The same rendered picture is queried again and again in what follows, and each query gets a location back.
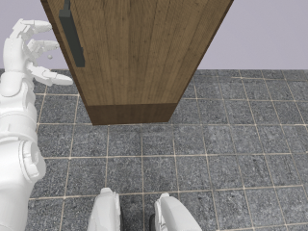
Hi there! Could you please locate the robot left upper arm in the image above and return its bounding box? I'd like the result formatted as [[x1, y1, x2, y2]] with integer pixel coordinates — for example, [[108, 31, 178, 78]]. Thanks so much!
[[0, 140, 46, 231]]

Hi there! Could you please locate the handle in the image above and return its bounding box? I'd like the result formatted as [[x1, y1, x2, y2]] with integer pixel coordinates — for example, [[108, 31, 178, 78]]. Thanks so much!
[[59, 0, 86, 67]]

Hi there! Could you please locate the cupboard door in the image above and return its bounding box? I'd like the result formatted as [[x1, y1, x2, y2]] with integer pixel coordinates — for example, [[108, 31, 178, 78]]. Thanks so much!
[[47, 0, 231, 106]]

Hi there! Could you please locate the right robot shin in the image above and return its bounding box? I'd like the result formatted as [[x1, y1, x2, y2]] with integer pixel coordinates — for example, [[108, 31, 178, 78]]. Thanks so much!
[[155, 192, 169, 231]]

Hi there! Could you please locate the left robot hand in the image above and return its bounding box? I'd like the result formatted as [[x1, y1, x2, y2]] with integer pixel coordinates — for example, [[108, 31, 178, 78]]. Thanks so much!
[[3, 18, 73, 87]]

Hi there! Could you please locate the left robot forearm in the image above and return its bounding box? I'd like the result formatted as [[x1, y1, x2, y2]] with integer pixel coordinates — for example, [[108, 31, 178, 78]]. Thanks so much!
[[0, 71, 38, 145]]

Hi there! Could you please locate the left robot shin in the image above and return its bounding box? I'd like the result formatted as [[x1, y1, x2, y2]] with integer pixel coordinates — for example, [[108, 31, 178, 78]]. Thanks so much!
[[94, 188, 120, 231]]

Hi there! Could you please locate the robot shin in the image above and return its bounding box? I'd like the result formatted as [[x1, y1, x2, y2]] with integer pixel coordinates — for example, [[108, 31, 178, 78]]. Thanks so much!
[[94, 188, 120, 231], [155, 192, 169, 231]]

